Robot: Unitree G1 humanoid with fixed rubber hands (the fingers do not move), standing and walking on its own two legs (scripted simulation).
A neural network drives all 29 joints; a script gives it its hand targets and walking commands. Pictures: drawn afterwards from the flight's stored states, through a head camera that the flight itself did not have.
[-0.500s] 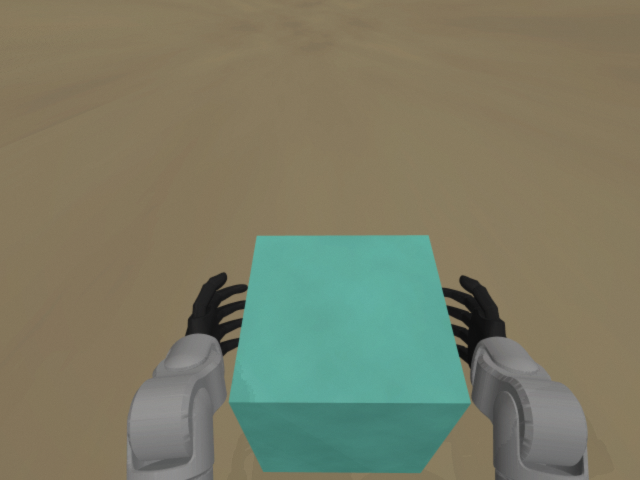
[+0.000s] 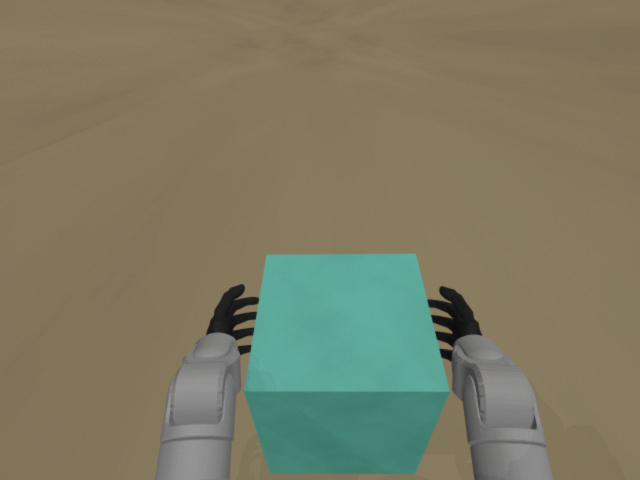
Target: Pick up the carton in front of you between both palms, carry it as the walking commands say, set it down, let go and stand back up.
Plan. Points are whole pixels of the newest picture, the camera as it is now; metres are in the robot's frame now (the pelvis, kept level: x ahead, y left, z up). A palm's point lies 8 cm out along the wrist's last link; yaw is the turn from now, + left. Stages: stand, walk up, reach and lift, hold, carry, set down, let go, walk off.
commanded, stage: carry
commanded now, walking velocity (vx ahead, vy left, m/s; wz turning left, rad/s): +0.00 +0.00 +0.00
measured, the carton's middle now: (341, 365) +0.28 +0.00 -0.05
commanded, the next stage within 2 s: hold in 0.84 s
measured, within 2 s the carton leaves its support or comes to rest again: neither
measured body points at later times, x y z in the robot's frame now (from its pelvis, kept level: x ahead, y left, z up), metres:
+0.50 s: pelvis -0.03 -0.01 +0.00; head -0.04 +0.00 +0.45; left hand +0.27 +0.15 +0.03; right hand +0.27 -0.16 +0.03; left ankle +0.04 +0.10 -0.73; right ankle -0.10 -0.11 -0.73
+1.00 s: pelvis -0.04 -0.01 +0.01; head -0.05 +0.00 +0.46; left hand +0.25 +0.13 +0.03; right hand +0.25 -0.17 +0.03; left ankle +0.04 +0.12 -0.73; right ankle -0.10 -0.11 -0.73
